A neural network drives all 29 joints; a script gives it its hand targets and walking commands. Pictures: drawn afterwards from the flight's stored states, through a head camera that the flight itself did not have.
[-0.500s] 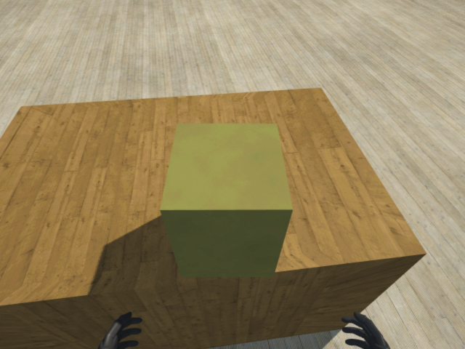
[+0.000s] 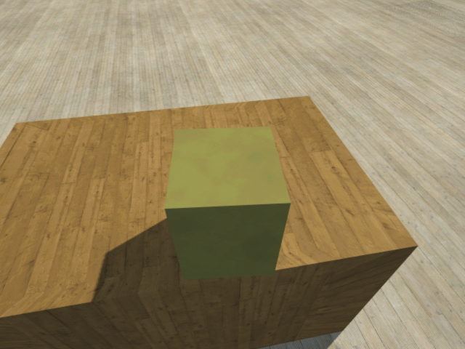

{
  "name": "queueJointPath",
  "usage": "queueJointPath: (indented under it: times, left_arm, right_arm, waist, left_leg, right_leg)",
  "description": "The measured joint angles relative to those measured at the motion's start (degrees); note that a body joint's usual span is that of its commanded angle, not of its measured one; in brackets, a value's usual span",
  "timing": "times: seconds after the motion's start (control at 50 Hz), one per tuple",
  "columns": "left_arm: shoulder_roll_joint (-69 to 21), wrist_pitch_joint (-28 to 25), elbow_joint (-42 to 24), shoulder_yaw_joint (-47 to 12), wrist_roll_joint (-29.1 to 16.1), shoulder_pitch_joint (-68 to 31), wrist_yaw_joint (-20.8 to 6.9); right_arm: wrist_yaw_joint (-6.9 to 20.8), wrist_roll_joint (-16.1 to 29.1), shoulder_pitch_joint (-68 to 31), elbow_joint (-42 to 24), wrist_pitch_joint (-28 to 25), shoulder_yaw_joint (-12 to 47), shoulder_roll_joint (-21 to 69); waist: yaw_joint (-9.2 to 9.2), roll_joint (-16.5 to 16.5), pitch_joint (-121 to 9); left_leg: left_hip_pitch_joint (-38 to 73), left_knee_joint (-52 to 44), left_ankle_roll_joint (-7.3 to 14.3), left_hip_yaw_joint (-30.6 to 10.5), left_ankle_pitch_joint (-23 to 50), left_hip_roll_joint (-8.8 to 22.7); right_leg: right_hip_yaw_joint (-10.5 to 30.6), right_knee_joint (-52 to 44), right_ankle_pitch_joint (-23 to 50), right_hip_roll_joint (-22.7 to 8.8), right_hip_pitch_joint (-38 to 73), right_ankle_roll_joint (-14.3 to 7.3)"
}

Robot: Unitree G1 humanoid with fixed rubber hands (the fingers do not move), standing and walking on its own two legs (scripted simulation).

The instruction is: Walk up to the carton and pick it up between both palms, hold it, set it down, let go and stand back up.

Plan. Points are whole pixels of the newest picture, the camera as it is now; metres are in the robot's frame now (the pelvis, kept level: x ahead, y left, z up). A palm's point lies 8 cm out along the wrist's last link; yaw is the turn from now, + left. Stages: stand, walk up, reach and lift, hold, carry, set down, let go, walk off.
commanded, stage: stand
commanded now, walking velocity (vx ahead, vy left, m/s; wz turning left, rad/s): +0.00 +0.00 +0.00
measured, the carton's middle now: (226, 204) +0.43 +0.02 +0.00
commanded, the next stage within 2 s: none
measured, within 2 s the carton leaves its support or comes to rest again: neither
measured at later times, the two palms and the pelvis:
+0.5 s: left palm out of the picture -0.03 +0.21 -0.15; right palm out of the picture -0.05 -0.21 -0.14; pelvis +0.00 +0.01 +0.00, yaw -1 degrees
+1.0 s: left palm out of the picture -0.03 +0.21 -0.15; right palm out of the picture -0.06 -0.19 -0.15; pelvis +0.00 +0.02 +0.00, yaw -1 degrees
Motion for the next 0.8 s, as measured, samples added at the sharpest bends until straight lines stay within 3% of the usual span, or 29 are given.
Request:
queueJointPath:
  times: [0.36, 0.8]
  left_arm:
    - [-2.68, -0.12, 10.51, -1.5, -0.51, 1.99, 0.97]
    - [-3.96, 0.0, 15.58, -2.24, -0.88, -0.87, 1.7]
  right_arm:
    - [-0.89, 0.43, 0.03, 7.2, -0.03, 0.74, 2.31]
    - [-1.77, 0.6, -0.2, 11.05, -0.49, 1.66, 4.54]
  waist:
    - [-0.12, 0.37, 0.58]
    - [-0.32, 0.05, 1.12]
  left_leg:
    - [0.62, -1.85, 0.64, 0.93, 1.28, -0.66]
    - [1.7, -1.84, 0.89, 1.27, 0.75, -0.9]
  right_leg:
    - [0.94, -1.42, 1.32, -0.58, 0.16, 0.7]
    - [1.3, -1.42, 0.92, -0.81, 1.14, 1.06]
